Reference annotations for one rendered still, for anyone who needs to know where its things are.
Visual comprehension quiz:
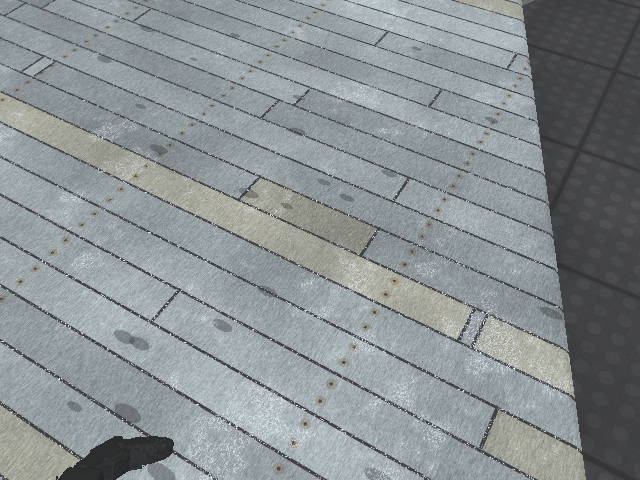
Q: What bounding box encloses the robot left hand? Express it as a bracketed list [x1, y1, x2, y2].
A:
[56, 436, 174, 480]

